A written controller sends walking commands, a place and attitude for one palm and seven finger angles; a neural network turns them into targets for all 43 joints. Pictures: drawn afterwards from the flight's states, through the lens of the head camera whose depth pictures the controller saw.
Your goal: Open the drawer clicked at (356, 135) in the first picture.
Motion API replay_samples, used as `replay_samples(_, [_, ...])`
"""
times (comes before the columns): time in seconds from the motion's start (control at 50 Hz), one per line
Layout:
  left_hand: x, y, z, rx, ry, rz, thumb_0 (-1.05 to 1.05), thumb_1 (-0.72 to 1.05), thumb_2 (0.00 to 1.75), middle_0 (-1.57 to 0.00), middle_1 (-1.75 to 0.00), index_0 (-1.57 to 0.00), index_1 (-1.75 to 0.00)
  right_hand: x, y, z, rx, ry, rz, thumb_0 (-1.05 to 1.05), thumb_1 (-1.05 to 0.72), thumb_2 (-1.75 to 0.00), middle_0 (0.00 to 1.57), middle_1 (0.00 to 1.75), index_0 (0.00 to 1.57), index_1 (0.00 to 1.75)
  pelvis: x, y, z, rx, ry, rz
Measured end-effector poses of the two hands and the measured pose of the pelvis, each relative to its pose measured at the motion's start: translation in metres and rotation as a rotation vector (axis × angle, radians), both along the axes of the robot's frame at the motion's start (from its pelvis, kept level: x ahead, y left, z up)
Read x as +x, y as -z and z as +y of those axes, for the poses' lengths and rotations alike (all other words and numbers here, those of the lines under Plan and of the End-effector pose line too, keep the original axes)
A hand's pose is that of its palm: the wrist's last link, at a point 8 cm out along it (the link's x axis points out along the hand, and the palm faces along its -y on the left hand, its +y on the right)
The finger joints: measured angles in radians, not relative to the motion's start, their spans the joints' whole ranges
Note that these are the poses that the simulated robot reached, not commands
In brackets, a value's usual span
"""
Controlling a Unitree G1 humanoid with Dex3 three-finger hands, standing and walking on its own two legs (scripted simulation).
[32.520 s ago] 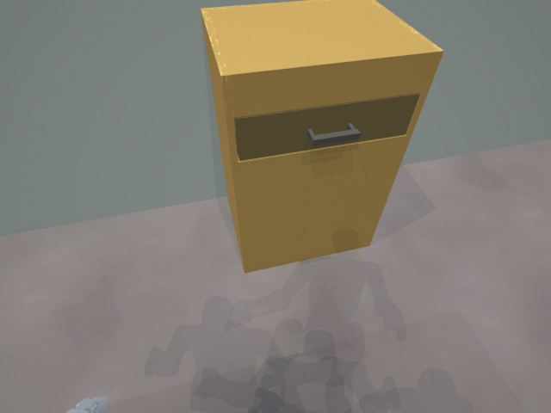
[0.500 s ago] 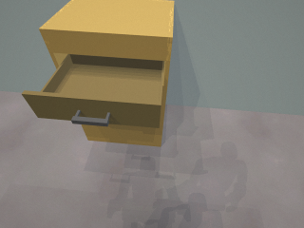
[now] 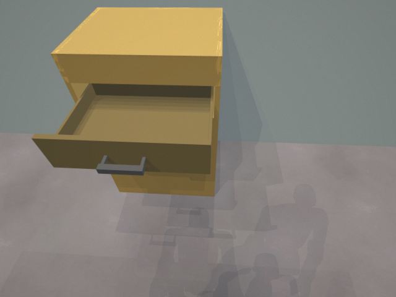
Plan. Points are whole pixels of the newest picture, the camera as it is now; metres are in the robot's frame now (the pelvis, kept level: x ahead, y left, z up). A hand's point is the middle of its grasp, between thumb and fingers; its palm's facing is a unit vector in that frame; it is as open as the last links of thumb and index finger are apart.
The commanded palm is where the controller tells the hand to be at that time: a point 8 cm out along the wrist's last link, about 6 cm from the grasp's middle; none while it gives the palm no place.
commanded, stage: let the arm hang, fingers relaxed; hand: left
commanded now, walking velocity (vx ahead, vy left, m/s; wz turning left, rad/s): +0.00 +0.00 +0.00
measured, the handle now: (122, 164) +0.49 +0.26 -0.09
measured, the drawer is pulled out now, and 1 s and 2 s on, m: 0.28 0.28 0.28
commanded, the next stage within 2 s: look to check the result in 0.30 s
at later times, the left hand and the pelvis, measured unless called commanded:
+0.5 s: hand out of the picture -0.01 +0.15 -0.17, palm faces +0.06 -0.99 -0.16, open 7.3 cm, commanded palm none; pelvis +0.01 +0.00 +0.00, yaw +0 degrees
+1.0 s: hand out of the picture +0.00 +0.16 -0.17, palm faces +0.05 -0.98 -0.17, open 7.3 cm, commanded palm none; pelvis +0.02 +0.00 +0.00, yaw +0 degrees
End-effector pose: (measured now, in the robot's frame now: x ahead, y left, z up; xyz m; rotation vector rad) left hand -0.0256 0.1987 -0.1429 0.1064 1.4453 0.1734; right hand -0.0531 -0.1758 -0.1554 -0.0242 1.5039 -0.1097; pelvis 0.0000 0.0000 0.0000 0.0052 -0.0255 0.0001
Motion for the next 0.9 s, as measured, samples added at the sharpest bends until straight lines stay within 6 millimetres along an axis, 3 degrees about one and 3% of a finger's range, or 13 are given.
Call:
replay_samples(0.18, [0.009, 0.000, 0.006, 0.017, 0.005, -0.024, 0.02, 0.93, 0.90, -0.20, -0.30, -0.20, -0.30, 0.015, 0.001, -0.001, -0.006, 0.009, -0.043, 0.00, -0.91, -0.90, 0.20, 0.30, 0.20, 0.30, 0.004, 0.000, 0.000, 0.000, 0.003, -0.002])
replay_samples(0.46, [0.006, 0.003, -0.002, -0.017, -0.006, 0.011, 0.00, 0.91, 0.90, -0.20, -0.30, -0.20, -0.30, 0.010, -0.005, -0.018, -0.063, 0.004, 0.006, 0.00, -0.91, -0.90, 0.19, 0.30, 0.20, 0.30, 0.010, 0.000, 0.001, -0.002, 0.002, 0.005])
replay_samples(0.9, [0.019, 0.002, 0.005, -0.005, 0.002, 0.011, 0.00, 0.92, 0.90, -0.20, -0.30, -0.20, -0.30, 0.028, -0.004, -0.008, -0.044, 0.008, -0.004, 0.00, -0.91, -0.90, 0.20, 0.30, 0.20, 0.30, 0.020, -0.001, 0.003, -0.006, 0.004, 0.010])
